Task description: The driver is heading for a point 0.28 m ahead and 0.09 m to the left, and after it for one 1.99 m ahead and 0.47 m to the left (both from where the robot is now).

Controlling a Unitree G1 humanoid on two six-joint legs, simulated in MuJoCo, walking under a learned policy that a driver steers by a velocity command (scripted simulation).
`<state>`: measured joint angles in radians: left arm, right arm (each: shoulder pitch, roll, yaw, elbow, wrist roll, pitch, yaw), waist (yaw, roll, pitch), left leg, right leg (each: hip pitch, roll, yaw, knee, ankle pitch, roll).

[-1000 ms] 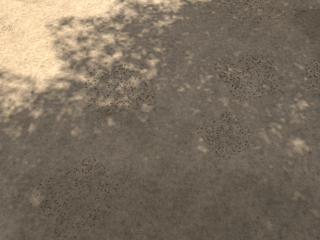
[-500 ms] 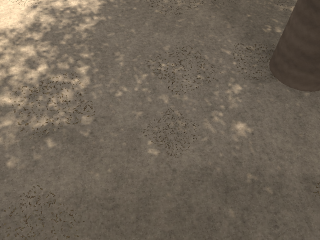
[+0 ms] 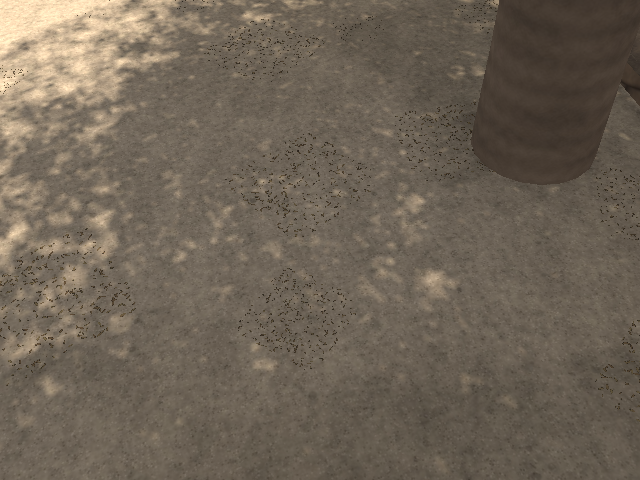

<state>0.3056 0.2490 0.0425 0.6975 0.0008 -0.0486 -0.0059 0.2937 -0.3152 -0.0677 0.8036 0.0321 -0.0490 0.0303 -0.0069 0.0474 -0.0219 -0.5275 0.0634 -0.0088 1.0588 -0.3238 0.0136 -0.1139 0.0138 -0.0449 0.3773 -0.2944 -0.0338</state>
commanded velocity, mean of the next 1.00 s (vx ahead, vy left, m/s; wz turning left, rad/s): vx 0.48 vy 0.00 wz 0.35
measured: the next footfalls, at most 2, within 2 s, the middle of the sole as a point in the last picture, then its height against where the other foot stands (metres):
left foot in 0.32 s outside the picture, level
right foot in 0.78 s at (338, 430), level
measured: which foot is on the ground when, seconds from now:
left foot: up 0.00-0.30, down 0.32-0.80, up 0.82-1.00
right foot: down 0.00-0.32, up 0.34-0.76, down 0.78-1.00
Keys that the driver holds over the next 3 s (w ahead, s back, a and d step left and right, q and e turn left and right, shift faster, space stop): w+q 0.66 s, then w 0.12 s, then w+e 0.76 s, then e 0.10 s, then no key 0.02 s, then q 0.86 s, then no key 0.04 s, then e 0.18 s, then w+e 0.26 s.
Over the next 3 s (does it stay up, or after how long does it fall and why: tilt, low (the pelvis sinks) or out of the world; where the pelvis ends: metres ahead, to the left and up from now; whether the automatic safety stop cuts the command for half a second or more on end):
stays up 1.02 0.23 -0.01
